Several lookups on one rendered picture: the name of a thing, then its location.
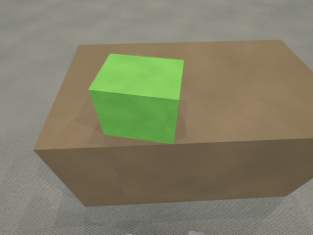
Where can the carton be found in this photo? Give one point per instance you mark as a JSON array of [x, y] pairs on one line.
[[137, 97]]

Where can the pedestal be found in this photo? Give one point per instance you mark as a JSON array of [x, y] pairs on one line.
[[244, 128]]

